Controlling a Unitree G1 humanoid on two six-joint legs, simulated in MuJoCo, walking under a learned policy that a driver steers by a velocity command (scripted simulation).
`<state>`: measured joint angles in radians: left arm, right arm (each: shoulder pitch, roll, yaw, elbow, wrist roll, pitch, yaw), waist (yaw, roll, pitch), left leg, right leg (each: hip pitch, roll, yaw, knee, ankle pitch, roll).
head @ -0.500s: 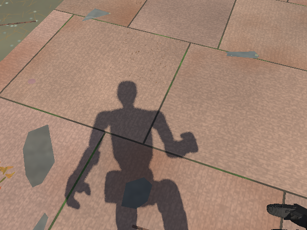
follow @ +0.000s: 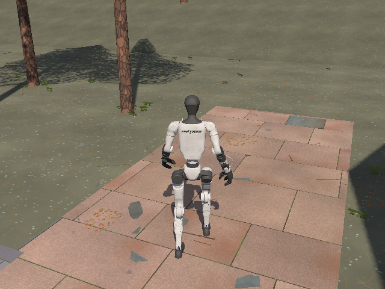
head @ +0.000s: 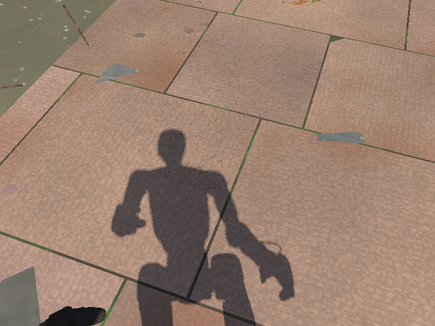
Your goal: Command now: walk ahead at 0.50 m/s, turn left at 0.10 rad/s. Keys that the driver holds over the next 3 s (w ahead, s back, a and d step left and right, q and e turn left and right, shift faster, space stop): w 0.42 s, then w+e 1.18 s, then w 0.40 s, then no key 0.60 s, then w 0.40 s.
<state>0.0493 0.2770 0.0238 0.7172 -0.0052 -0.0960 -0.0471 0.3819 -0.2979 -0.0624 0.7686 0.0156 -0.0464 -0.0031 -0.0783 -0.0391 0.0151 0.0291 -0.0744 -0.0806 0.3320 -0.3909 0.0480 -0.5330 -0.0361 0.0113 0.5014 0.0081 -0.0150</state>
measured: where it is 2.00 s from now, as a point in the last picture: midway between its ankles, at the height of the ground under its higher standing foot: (272, 172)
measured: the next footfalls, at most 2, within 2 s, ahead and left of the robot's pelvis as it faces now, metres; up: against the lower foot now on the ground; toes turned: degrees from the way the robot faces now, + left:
right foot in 0.02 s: +0.19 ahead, -0.12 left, +0.00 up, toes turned +0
left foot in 0.56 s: +0.48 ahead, +0.13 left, +0.00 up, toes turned -1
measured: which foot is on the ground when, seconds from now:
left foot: down 0.00-0.04, up 0.06-0.54, down 0.56-1.00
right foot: up 0.00-0.00, down 0.02-0.56, up 0.58-1.00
